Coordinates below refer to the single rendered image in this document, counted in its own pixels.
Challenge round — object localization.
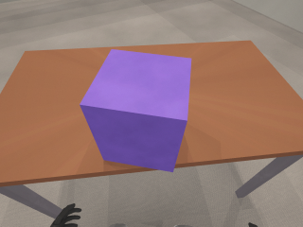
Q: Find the table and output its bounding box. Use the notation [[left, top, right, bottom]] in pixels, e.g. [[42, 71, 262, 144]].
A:
[[0, 40, 303, 219]]

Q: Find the carton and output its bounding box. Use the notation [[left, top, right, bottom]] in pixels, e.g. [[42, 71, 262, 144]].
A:
[[80, 49, 191, 172]]

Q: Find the robot left hand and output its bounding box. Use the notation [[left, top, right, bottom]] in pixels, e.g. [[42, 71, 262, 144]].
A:
[[50, 203, 81, 227]]

